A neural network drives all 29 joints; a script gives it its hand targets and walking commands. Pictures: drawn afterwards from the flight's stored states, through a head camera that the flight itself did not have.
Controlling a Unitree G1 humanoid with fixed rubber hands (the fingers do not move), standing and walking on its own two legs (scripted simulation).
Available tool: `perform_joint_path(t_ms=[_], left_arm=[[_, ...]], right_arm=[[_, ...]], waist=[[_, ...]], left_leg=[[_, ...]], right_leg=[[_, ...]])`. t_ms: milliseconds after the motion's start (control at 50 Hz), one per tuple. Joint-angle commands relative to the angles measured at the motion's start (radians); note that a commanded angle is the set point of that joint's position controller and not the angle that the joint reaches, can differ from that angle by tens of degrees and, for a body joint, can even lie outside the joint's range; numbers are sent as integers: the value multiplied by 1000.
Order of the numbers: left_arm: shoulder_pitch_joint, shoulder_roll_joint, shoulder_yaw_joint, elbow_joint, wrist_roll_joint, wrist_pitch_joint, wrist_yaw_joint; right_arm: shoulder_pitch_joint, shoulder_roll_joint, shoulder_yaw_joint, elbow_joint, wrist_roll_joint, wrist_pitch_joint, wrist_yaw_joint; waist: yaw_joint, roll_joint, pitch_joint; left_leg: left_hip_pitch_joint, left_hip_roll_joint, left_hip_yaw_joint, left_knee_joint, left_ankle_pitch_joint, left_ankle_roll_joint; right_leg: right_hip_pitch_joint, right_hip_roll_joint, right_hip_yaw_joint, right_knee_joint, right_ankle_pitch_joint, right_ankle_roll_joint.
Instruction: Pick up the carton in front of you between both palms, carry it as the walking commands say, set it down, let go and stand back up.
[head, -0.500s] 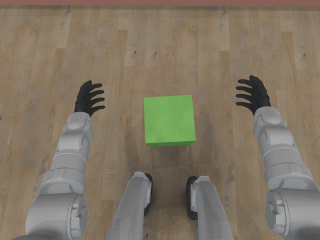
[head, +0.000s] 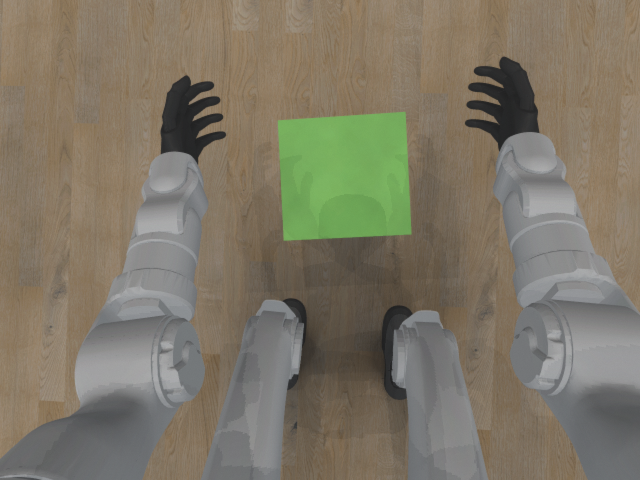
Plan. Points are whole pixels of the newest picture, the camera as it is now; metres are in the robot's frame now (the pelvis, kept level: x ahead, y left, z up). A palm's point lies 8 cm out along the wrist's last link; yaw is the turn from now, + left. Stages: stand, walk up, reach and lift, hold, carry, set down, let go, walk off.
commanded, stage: reach and lift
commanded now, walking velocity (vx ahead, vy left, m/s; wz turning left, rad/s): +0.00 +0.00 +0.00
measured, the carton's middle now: (343, 186) +0.46 +0.02 -0.45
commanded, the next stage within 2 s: none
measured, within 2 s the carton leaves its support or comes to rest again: leaves its support in 1.44 s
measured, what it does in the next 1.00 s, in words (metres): lowers itself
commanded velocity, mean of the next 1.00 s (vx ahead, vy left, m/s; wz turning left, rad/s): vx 0.00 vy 0.00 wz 0.00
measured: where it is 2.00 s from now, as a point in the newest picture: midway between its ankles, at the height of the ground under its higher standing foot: (342, 364)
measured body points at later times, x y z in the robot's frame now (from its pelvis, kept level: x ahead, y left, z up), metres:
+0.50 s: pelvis -0.05 +0.00 -0.18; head +0.31 +0.00 +0.08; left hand +0.46 +0.21 -0.36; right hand +0.50 -0.17 -0.36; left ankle +0.07 +0.13 -0.54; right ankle +0.07 -0.12 -0.54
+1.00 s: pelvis -0.04 +0.00 -0.21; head +0.32 +0.00 +0.05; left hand +0.48 +0.20 -0.39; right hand +0.50 -0.16 -0.40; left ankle +0.07 +0.13 -0.54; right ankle +0.07 -0.12 -0.54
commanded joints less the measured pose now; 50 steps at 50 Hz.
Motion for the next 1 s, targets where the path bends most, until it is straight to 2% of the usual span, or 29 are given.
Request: perform_joint_path(t_ms=[0,60,140,200,280,360,520,580,700,800,860,980], left_arm=[[-111,135,-67,-122,-93,-50,17],[-131,179,-118,-183,-159,-44,29],[-193,207,-159,-198,-215,-22,45],[-249,214,-170,-155,-229,-6,52],[-344,227,-172,-53,-224,6,59],[-457,248,-181,12,-223,-3,68],[-580,280,-248,85,-285,-38,80],[-582,287,-256,85,-301,-48,85],[-559,229,-295,119,-321,-52,81],[-490,233,-267,146,-297,-56,90],[-495,242,-244,123,-272,-66,92],[-520,180,-285,116,-299,-69,84]], right_arm=[[-152,-114,90,-169,90,-47,-34],[-188,-147,146,-247,148,-39,-47],[-233,-178,163,-255,178,-18,-56],[-287,-194,161,-202,189,-5,-57],[-374,-204,166,-84,210,5,-53],[-475,-234,186,-4,239,-7,-55],[-602,-289,255,59,298,-50,-66],[-606,-287,271,40,305,-58,-72],[-571,-263,268,45,300,-68,-67],[-493,-219,271,82,288,-63,-70],[-500,-195,270,69,284,-65,-68],[-532,-170,287,38,284,-74,-77]], waist=[[23,-33,-1016],[22,-62,-1150],[-1,-88,-1116],[-6,-70,-996],[10,-30,-816],[21,-9,-758],[7,-25,-806],[7,-33,-815],[-20,-28,-777],[1,-42,-761],[16,-39,-737],[-8,-37,-725]], left_leg=[[352,-51,77,126,529,-39],[361,-49,81,217,550,-40],[269,-48,94,304,430,-39],[199,-40,102,346,288,-41],[141,-19,104,386,109,-40],[135,-2,97,440,38,-36],[173,7,78,551,117,-30],[163,-2,79,572,150,-23],[175,-17,77,607,227,-29],[140,-27,83,603,226,-25],[104,-26,87,606,227,-23],[77,-29,87,596,204,-23]], right_leg=[[498,37,-35,137,539,18],[541,32,-42,233,562,21],[490,33,-62,326,449,28],[385,30,-68,364,297,28],[230,16,-66,392,85,24],[161,0,-62,439,-2,22],[182,-14,-60,557,73,17],[204,-12,-59,585,119,14],[192,-1,-64,618,186,15],[197,5,-62,613,197,22],[176,9,-52,612,205,23],[183,10,-49,593,197,19]])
